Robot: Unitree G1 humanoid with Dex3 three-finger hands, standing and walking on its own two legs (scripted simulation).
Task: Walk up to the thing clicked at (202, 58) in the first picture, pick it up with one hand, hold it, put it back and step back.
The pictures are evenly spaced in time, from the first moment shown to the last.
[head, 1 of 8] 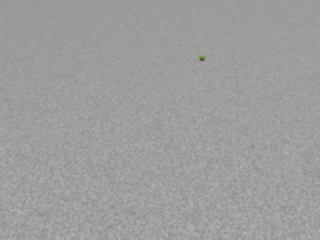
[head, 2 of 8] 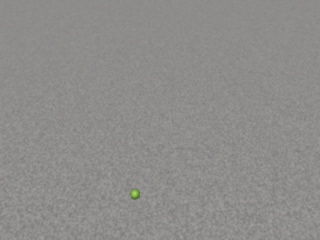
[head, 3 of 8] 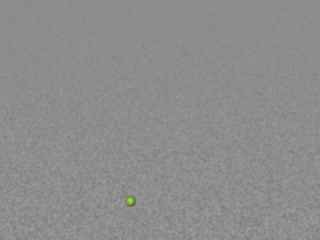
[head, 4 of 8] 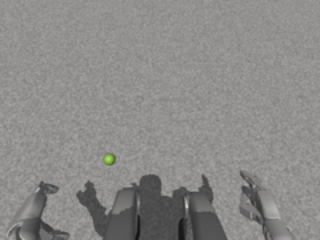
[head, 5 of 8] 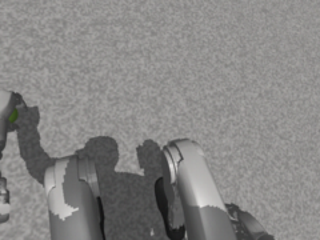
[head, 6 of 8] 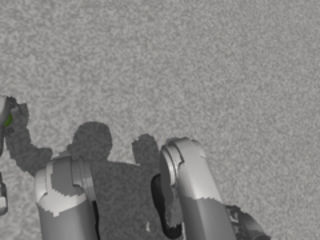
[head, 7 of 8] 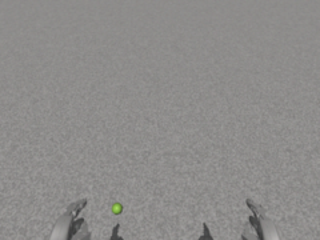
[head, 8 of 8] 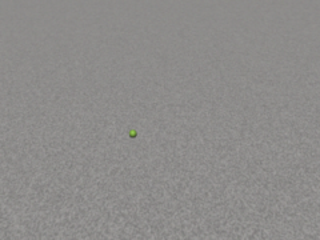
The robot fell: no
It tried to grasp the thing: yes
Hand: left
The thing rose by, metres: 0.69
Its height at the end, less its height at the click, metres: +0.00
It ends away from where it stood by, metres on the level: 0.01
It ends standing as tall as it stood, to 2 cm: yes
